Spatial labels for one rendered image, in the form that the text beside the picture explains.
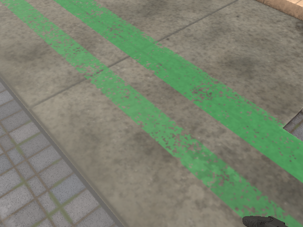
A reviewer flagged robot right hand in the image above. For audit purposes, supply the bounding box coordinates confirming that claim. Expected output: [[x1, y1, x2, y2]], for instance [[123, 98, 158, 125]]
[[242, 216, 288, 227]]

